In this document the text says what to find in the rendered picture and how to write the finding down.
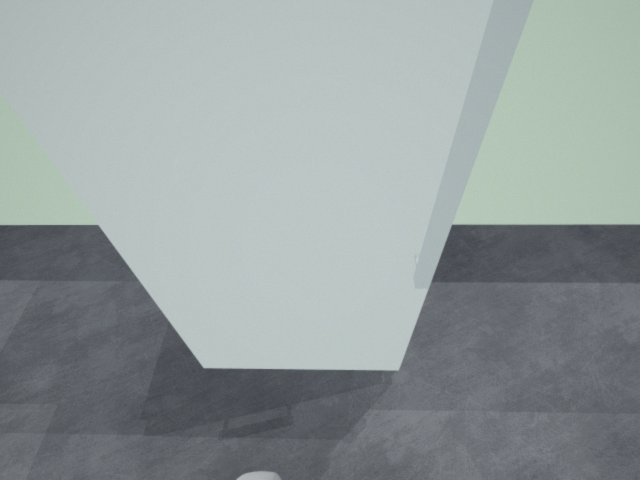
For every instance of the fridge door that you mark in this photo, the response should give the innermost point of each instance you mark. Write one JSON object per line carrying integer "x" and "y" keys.
{"x": 266, "y": 168}

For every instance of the handle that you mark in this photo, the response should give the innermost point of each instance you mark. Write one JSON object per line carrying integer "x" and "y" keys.
{"x": 502, "y": 33}

